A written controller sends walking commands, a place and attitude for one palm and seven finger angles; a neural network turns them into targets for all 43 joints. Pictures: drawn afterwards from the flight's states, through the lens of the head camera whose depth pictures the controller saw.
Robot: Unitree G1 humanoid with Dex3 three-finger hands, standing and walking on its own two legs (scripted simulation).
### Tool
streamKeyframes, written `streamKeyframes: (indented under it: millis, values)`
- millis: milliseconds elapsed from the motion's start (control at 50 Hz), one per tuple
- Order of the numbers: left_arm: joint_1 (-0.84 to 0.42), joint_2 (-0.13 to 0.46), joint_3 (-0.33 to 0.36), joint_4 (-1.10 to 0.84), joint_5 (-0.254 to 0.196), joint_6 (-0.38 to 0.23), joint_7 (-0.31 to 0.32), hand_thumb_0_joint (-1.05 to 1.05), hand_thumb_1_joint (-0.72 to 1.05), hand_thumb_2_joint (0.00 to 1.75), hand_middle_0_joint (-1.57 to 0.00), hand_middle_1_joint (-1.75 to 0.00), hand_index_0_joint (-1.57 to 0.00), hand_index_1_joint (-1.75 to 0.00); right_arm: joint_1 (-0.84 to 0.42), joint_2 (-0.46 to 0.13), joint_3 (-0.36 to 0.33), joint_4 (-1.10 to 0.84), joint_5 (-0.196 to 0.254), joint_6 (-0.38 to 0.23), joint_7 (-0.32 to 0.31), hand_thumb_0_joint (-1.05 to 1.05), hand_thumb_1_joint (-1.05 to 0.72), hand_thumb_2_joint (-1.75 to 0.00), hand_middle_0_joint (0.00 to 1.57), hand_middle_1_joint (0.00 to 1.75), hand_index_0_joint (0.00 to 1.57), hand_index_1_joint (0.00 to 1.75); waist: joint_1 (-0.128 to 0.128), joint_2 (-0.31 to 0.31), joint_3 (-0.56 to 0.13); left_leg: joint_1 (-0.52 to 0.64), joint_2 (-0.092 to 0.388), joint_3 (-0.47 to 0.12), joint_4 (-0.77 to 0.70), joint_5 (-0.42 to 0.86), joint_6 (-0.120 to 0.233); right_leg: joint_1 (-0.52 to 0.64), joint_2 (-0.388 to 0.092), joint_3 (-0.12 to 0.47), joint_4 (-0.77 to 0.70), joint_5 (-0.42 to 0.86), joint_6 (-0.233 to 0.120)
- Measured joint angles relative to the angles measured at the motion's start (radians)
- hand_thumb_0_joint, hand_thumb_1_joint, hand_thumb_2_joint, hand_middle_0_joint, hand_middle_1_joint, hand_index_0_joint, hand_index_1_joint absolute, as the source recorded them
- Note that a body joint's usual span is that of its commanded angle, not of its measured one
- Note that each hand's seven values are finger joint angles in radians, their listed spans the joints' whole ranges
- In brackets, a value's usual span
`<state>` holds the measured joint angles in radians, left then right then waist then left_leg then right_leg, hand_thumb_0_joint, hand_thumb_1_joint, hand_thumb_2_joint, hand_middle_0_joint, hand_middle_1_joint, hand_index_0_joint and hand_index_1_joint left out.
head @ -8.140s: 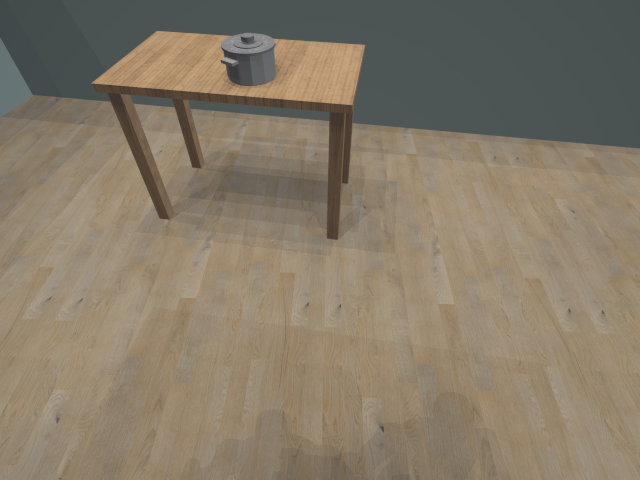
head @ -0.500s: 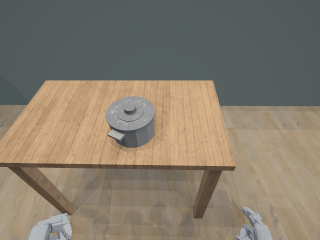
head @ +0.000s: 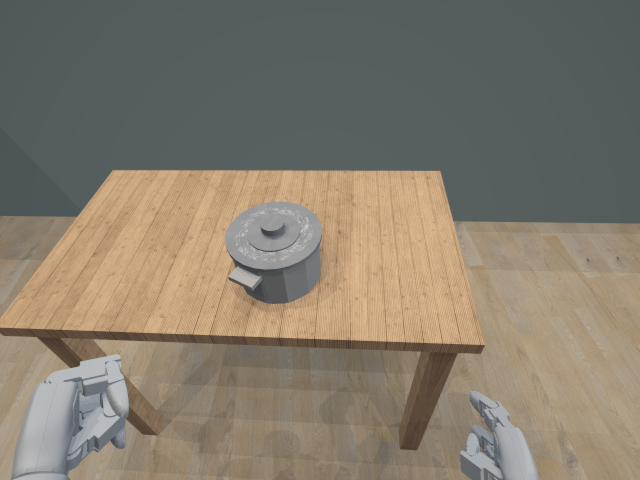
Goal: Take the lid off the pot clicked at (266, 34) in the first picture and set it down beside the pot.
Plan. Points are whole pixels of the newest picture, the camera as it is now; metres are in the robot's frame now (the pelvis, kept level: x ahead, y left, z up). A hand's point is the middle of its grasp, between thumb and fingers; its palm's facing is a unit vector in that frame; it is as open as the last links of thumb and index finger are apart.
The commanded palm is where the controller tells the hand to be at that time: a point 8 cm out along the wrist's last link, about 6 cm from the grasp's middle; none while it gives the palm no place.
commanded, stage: reach forward and open the fingers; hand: left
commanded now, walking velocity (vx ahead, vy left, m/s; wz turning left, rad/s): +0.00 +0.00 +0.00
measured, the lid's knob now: (272, 225) +0.52 +0.16 +0.00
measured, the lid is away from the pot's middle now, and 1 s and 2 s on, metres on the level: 0.00 0.00 0.00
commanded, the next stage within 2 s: move the open hand above the knob in 1.18 s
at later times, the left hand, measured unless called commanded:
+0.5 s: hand (103, 405) +0.17 +0.27 +0.06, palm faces -0.26 -0.16 -0.95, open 3.4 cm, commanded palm +0.17 +0.26 +0.13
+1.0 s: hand (109, 350) +0.23 +0.29 +0.07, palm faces -0.19 -0.14 -0.97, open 9.2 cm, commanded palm +0.21 +0.27 +0.13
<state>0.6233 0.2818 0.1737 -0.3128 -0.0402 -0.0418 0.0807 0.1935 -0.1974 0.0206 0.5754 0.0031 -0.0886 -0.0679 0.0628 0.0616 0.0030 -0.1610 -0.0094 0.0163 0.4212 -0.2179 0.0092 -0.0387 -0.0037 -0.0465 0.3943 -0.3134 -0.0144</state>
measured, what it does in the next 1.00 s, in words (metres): stands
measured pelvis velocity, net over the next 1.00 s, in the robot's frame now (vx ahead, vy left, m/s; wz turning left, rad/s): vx -0.04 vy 0.02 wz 0.01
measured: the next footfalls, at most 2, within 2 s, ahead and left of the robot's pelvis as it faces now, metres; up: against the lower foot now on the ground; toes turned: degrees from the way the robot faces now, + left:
none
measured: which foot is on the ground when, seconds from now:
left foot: down 0.00-1.00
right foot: down 0.00-1.00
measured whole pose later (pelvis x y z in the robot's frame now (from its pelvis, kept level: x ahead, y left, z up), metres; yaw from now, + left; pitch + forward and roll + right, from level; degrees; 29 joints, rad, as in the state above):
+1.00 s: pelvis -0.04 +0.02 +0.00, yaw +0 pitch -1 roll -1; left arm 0.04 0.55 -0.01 0.00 0.80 0.10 -0.15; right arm 0.12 -0.26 0.01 0.59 0.05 0.12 0.01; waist 0.04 0.12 0.02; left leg -0.25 -0.03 0.02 0.42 -0.15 0.04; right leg -0.13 -0.02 -0.05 0.40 -0.25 0.01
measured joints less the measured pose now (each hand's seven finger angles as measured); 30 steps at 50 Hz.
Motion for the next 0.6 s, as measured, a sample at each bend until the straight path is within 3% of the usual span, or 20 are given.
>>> streamKeyframes:
  millis: [100, 140, 220, 260, 320, 380, 480, 540, 600]
  values:
    - [-0.025, 0.015, 0.021, -0.043, -0.007, -0.016, 0.002, 0.01, 0.89, 0.9, -1.3, -1.49, -1.3, -1.5, 0.011, -0.006, 0.0, 0.013, 0.0, 0.0, -0.002, 0.01, -0.9, -0.9, 0.2, 0.3, 0.2, 0.3, -0.002, 0.007, 0.005, 0.006, 0.006, -0.001, -0.003, 0.004, -0.004, 0.006, 0.006, 0.0, -0.004, 0.005, -0.004]
    - [-0.043, 0.059, 0.01, -0.068, 0.19, 0.019, 0.019, 0.01, 0.89, 0.89, -1.3, -1.49, -1.3, -1.5, 0.013, -0.017, 0.002, 0.005, -0.006, 0.027, 0.004, 0.01, -0.9, -0.9, 0.2, 0.3, 0.2, 0.3, 0.004, 0.007, -0.01, -0.025, 0.009, 0.002, 0.014, 0.002, -0.005, -0.03, 0.008, 0.002, 0.022, 0.0, -0.007]
    - [-0.1, 0.142, -0.035, -0.067, 0.491, 0.1, 0.027, 0.01, 0.87, 0.88, -1.27, -1.48, -1.27, -1.49, -0.024, -0.045, -0.002, -0.008, -0.003, 0.103, 0.026, 0.01, -0.9, -0.9, 0.2, 0.3, 0.2, 0.3, 0.008, 0.023, -0.006, -0.084, 0.018, 0.009, 0.049, 0.001, -0.008, -0.101, 0.014, 0.009, 0.074, -0.009, -0.014]
    - [-0.109, 0.189, -0.055, -0.046, 0.613, 0.138, 0.011, 0.01, 0.84, 0.88, -1.25, -1.46, -1.24, -1.47, -0.047, -0.056, -0.004, -0.011, 0.0, 0.146, 0.032, 0.01, -0.9, -0.9, 0.2, 0.3, 0.2, 0.3, 0.007, 0.031, -0.008, -0.105, 0.023, 0.017, 0.057, 0.003, -0.009, -0.129, 0.019, 0.018, 0.089, -0.007, -0.016]
    - [-0.138, 0.26, -0.083, -0.006, 0.743, 0.179, -0.028, 0.0, 0.78, 0.89, -1.21, -1.41, -1.21, -1.41, -0.067, -0.074, -0.01, -0.007, 0.009, 0.183, 0.033, 0.01, -0.9, -0.9, 0.2, 0.3, 0.2, 0.3, 0.006, 0.046, -0.014, -0.121, 0.026, 0.017, 0.064, 0.005, -0.01, -0.145, 0.022, 0.018, 0.097, -0.005, -0.017]
    - [-0.188, 0.295, -0.099, 0.053, 0.802, 0.189, -0.078, 0.0, 0.7, 0.92, -1.19, -1.31, -1.18, -1.31, -0.077, -0.089, -0.017, 0.01, 0.022, 0.193, 0.03, 0.01, -0.9, -0.9, 0.2, 0.3, 0.2, 0.3, 0.002, 0.064, -0.027, -0.12, 0.023, 0.006, 0.064, 0.009, -0.008, -0.136, 0.02, 0.007, 0.09, -0.003, -0.015]
    - [-0.273, 0.291, -0.129, 0.152, 0.784, 0.178, -0.204, 0.0, 0.56, 0.99, -1.15, -1.12, -1.14, -1.12, -0.09, -0.099, -0.02, 0.014, 0.039, 0.187, 0.019, 0.01, -0.9, -0.9, 0.2, 0.29, 0.2, 0.3, -0.013, 0.077, -0.028, -0.105, 0.016, -0.008, 0.056, 0.015, -0.001, -0.112, 0.015, -0.007, 0.073, 0.004, -0.01]
    - [-0.318, 0.307, -0.153, 0.152, 0.79, 0.129, -0.263, 0.0, 0.47, 1.04, -1.12, -1.0, -1.12, -1.0, -0.091, -0.096, -0.019, 0.008, 0.034, 0.169, 0.007, 0.01, -0.9, -0.9, 0.2, 0.29, 0.2, 0.3, -0.015, 0.07, -0.014, -0.093, 0.013, -0.013, 0.048, 0.023, 0.0, -0.096, 0.013, -0.012, 0.061, 0.011, -0.008]
    - [-0.341, 0.336, -0.14, 0.125, 0.813, 0.06, -0.271, 0.0, 0.38, 1.08, -1.09, -0.88, -1.09, -0.89, -0.093, -0.088, -0.017, 0.005, 0.027, 0.163, 0.006, 0.01, -0.9, -0.9, 0.2, 0.29, 0.2, 0.3, -0.017, 0.062, -0.01, -0.084, 0.014, -0.013, 0.038, 0.029, 0.001, -0.083, 0.014, -0.012, 0.043, 0.022, -0.007]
